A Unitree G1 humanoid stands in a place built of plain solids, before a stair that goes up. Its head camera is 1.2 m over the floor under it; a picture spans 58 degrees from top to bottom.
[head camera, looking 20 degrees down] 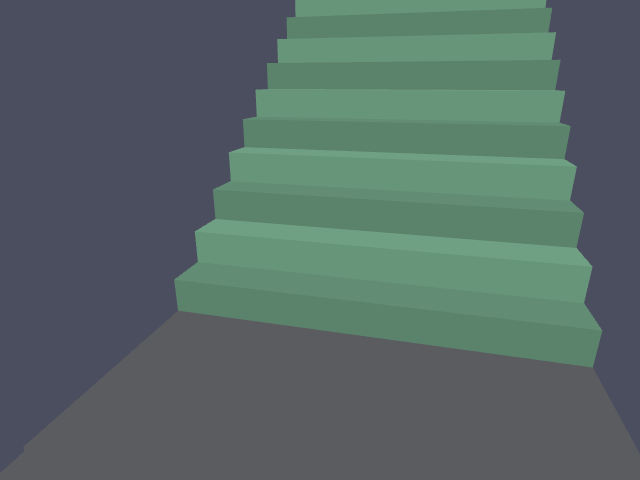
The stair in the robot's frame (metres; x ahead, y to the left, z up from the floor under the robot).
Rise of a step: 0.19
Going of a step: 0.26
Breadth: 2.10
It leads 14 degrees to the right of straight ahead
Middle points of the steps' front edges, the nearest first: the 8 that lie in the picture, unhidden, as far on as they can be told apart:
1.88 -0.21 0.19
2.13 -0.28 0.38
2.38 -0.34 0.58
2.63 -0.41 0.77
2.88 -0.47 0.96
3.13 -0.53 1.15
3.38 -0.60 1.34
3.63 -0.66 1.53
